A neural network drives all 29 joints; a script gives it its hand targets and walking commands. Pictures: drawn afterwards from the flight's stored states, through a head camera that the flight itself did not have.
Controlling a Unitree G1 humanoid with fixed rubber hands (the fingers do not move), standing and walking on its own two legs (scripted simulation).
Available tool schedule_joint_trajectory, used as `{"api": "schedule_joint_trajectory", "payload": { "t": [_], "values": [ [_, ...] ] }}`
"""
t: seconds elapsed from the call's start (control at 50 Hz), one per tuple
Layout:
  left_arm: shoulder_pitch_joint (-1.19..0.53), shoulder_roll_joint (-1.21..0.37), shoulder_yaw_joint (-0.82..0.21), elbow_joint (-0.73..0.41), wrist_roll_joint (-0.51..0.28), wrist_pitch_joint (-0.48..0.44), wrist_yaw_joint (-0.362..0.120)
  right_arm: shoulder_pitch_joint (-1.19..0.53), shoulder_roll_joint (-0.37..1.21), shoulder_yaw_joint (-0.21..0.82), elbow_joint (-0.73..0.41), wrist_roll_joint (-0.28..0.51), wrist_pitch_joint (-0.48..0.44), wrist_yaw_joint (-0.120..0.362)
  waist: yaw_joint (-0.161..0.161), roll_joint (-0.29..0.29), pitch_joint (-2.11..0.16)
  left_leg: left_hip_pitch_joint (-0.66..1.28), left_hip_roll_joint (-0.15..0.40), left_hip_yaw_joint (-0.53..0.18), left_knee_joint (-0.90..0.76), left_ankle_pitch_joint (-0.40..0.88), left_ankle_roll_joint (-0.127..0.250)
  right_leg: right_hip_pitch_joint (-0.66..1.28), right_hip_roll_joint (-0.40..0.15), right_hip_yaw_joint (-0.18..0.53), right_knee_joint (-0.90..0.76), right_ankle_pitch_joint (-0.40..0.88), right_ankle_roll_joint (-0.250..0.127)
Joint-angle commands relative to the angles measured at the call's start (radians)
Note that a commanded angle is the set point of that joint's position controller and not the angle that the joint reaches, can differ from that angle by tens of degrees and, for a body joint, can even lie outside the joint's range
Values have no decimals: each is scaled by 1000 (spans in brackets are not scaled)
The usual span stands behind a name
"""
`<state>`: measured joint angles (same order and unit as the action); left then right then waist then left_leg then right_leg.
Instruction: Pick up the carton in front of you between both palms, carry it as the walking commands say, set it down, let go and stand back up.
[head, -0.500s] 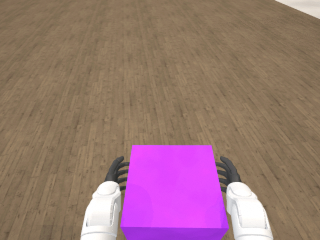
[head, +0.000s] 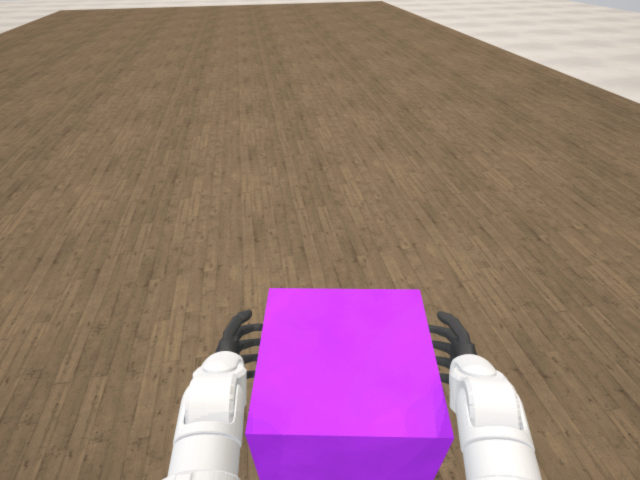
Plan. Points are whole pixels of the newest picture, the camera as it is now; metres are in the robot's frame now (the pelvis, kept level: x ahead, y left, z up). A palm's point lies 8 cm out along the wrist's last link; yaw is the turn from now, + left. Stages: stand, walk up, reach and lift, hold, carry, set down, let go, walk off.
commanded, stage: hold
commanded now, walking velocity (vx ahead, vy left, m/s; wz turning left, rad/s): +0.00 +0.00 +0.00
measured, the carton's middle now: (343, 401) +0.28 +0.00 -0.03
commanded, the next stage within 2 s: set down in 0.08 s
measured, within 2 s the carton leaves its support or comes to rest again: neither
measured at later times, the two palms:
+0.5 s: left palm (246, 363) +0.34 +0.15 -0.03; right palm (442, 364) +0.35 -0.15 -0.03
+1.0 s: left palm (262, 397) +0.39 +0.15 -0.21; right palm (420, 399) +0.39 -0.15 -0.21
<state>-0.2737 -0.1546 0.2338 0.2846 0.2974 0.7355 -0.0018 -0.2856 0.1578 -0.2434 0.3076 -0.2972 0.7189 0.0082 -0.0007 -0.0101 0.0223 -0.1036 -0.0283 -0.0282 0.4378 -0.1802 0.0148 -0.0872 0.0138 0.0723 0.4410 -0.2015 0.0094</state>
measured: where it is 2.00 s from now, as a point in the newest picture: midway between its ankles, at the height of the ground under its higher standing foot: outside the picture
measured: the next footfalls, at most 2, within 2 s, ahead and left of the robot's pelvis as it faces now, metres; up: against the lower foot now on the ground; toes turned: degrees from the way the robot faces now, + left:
none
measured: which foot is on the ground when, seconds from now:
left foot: down 0.00-1.00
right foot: down 0.00-1.00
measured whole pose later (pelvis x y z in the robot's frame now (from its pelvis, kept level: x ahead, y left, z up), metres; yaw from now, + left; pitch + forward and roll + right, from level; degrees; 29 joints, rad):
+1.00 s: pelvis -0.02 -0.01 -0.14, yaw +1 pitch +37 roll +0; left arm -0.70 -0.10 0.44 0.60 0.24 0.23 0.02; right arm -0.70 0.11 -0.43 0.60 -0.22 0.22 -0.05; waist 0.00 -0.01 -0.19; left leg -1.49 -0.08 -0.09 1.23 -0.39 -0.03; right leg -1.47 0.09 0.09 1.24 -0.42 0.03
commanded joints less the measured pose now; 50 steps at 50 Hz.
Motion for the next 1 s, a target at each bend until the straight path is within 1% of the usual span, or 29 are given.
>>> {"api": "schedule_joint_trajectory", "payload": {
  "t": [0.0, 0.1, 0.16, 0.22, 0.28, 0.34, 0.38, 0.42, 0.46, 0.48, 0.56, 0.62, 0.66, 0.7, 0.74, 0.82, 0.86, 0.92, 0.98],
  "values": [
    [-570, -989, -555, -21, -291, -50, -286, -556, 989, 535, -17, 281, -45, 284, -5, 33, -190, 54, -14, -70, -130, -186, -4, -59, 63, 3, -97, -127, -36],
    [-586, -988, -537, 0, -287, -50, -286, -573, 985, 517, 0, 274, -43, 284, -3, 30, -183, 66, -11, -71, -131, -153, -5, -64, 62, 5, -100, -110, -36],
    [-606, -982, -504, 30, -269, -55, -284, -595, 977, 487, 30, 256, -49, 281, 1, 25, -170, 68, -16, -64, -118, -135, -6, -82, 61, 5, -98, -116, -37],
    [-643, -972, -438, 100, -230, -79, -282, -633, 967, 425, 98, 218, -73, 277, 5, 19, -150, 50, -22, -57, -96, -141, -3, -112, 61, 5, -82, -136, -36],
    [-682, -946, -344, 186, -171, -120, -272, -670, 947, 335, 180, 159, -114, 261, 7, 12, -135, 12, -29, -50, -56, -122, 3, -154, 63, 4, -50, -135, -36],
    [-682, -876, -235, 257, -96, -178, -246, -674, 891, 232, 241, 85, -170, 226, 9, 7, -128, -66, -37, -47, 10, -58, 7, -211, 67, 1, 3, -85, -33],
    [-655, -808, -172, 283, -50, -233, -227, -645, 829, 173, 264, 40, -222, 203, 10, 8, -148, -128, -45, -43, 59, 15, 4, -256, 72, 2, 43, -15, -29],
    [-616, -746, -142, 294, -23, -302, -210, -599, 770, 140, 277, 15, -290, 185, 9, 10, -196, -189, -55, -37, 111, 105, -3, -307, 80, 3, 88, 79, -22],
    [-590, -720, -147, 297, -16, -381, -201, -571, 745, 147, 272, 11, -370, 175, 6, 8, -277, -246, -69, -34, 166, 194, -12, -349, 89, 3, 139, 170, -13],
    [-588, -722, -163, 298, -23, -421, -198, -571, 744, 166, 271, 20, -408, 171, 5, 7, -327, -263, -76, -33, 195, 232, -15, -369, 92, 3, 166, 210, -9],
    [-648, -782, -295, 281, -90, -556, -193, -626, 812, 315, 256, 89, -543, 153, 8, 0, -586, -365, -92, -29, 325, 344, -25, -434, 105, 5, 298, 350, 11],
    [-692, -811, -393, 250, -134, -621, -187, -675, 852, 424, 231, 134, -611, 136, 16, -4, -838, -460, -100, -27, 426, 415, -34, -458, 109, 8, 410, 472, 24],
    [-710, -816, -449, 218, -160, -643, -177, -696, 861, 482, 195, 158, -635, 125, 16, -2, -992, -511, -102, -25, 485, 452, -40, -488, 111, 7, 475, 520, 31],
    [-735, -817, -485, 197, -184, -647, -167, -723, 858, 518, 165, 177, -639, 114, 13, 3, -1091, -559, -106, -19, 533, 443, -47, -549, 116, 0, 522, 496, 39],
    [-763, -818, -491, 198, -190, -634, -160, -745, 852, 524, 167, 186, -626, 112, 11, 9, -1108, -613, -111, -10, 567, 372, -52, -642, 124, -14, 549, 393, 44],
    [-823, -831, -445, 260, -174, -582, -164, -810, 850, 476, 225, 179, -573, 127, 13, 6, -1003, -766, -118, 8, 611, 112, -51, -823, 136, -38, 587, 117, 41],
    [-859, -842, -408, 297, -158, -553, -169, -850, 851, 437, 264, 168, -544, 139, 11, 7, -955, -839, -120, 14, 631, 18, -47, -899, 141, -48, 611, 17, 35],
    [-917, -852, -354, 346, -141, -520, -174, -914, 851, 381, 315, 151, -513, 154, 8, 9, -930, -923, -123, 21, 677, -50, -44, -996, 146, -61, 659, -61, 26],
    [-976, -856, -323, 377, -139, -509, -170, -973, 846, 344, 350, 144, -502, 161, 3, 16, -959, -976, -128, 26, 735, -55, -46, -1076, 150, -71, 719, -74, 22]
  ]
}}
